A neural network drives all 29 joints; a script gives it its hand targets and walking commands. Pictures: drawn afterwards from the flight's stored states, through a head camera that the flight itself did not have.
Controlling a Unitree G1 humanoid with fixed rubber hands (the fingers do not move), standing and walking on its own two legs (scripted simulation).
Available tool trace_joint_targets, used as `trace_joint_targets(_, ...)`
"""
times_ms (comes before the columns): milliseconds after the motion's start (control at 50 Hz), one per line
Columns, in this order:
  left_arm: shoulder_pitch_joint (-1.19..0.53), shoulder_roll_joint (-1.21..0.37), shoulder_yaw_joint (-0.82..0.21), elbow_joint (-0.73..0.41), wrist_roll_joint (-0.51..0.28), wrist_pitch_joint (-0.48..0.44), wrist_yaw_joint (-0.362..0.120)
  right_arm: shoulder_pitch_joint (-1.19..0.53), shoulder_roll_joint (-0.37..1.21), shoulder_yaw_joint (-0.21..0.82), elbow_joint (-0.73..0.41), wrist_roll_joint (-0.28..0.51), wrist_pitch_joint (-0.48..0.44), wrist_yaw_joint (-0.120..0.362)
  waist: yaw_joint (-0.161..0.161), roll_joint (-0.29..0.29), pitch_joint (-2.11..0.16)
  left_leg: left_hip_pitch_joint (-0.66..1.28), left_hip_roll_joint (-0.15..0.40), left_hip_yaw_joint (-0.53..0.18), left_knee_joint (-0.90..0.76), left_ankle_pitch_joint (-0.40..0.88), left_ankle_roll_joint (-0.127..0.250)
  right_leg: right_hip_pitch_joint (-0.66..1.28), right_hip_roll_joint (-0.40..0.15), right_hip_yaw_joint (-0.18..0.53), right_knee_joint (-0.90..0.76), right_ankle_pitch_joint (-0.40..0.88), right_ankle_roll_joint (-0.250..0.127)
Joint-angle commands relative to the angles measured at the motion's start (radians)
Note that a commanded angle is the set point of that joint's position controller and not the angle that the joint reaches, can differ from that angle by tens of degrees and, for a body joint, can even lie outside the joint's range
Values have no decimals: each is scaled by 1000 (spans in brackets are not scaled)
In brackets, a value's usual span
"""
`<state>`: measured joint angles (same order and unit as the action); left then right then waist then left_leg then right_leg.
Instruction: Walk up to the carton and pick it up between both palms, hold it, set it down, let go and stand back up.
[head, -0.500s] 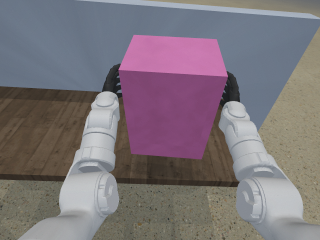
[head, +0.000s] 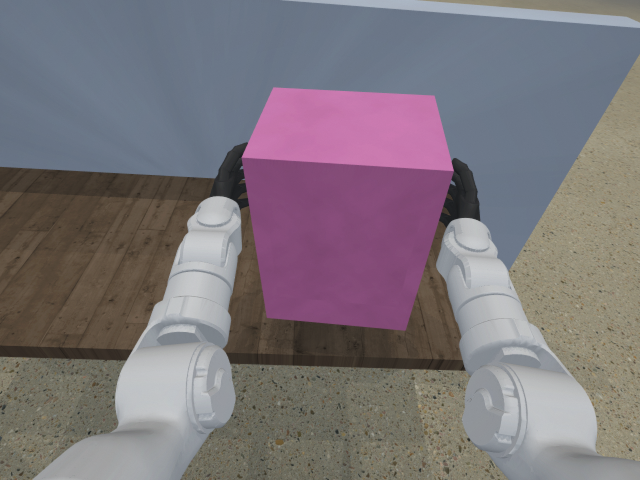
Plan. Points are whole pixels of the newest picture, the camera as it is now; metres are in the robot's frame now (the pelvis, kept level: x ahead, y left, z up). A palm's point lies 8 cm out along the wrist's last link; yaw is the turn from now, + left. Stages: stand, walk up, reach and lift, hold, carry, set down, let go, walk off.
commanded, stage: set down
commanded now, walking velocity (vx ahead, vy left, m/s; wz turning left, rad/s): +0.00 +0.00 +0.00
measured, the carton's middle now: (343, 216) +0.45 -0.02 +0.12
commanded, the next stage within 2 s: none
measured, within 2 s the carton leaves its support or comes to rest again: neither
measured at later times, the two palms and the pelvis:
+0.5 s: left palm (230, 212) +0.44 +0.14 +0.14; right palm (455, 229) +0.40 -0.17 +0.15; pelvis +0.01 +0.00 +0.00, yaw +0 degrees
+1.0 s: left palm (234, 218) +0.45 +0.13 +0.11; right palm (451, 236) +0.41 -0.17 +0.12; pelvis +0.02 -0.01 +0.00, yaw +0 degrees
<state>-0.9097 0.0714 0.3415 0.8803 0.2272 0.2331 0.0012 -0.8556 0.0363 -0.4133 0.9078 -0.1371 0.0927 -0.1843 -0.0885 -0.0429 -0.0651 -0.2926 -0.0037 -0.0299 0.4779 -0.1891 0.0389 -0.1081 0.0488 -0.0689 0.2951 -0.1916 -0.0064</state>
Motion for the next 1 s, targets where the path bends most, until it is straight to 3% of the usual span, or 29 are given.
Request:
trace_joint_targets(0,-596,-449,-99,18,33,-78,-186,-661,489,151,-154,-87,-84,183,-17,93,-399,390,2,76,-172,196,-63,90,-44,-16,-4,264,62)
trace_joint_targets(980,-643,-358,7,163,122,-239,-233,-558,545,-46,-137,-307,-138,205,-48,106,-419,257,16,86,-158,260,-71,89,-68,-3,47,423,82)
